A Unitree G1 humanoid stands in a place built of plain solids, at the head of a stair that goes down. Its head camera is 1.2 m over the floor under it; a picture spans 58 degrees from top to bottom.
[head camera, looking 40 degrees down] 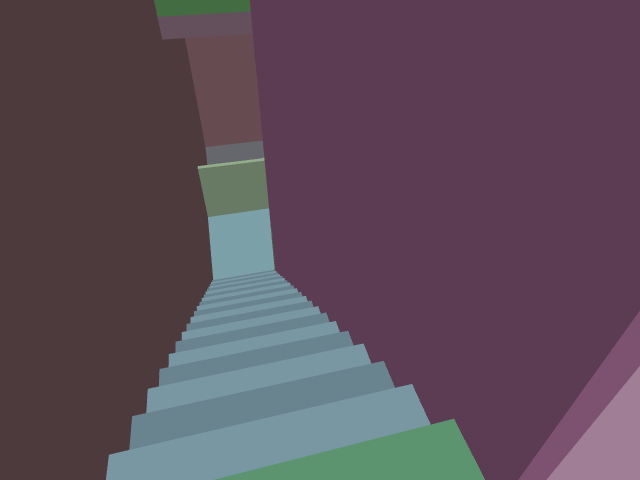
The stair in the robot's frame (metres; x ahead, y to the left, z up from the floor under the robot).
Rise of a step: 0.19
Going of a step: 0.24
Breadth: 1.02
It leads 14 degrees to the left of straight ahead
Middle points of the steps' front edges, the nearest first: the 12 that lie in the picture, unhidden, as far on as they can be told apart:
0.50 0.11 0.00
0.73 0.17 -0.19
0.96 0.22 -0.38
1.19 0.28 -0.57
1.42 0.34 -0.76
1.64 0.39 -0.95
1.87 0.45 -1.14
2.10 0.51 -1.33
2.33 0.57 -1.52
2.56 0.62 -1.71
2.78 0.68 -1.90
3.01 0.74 -2.09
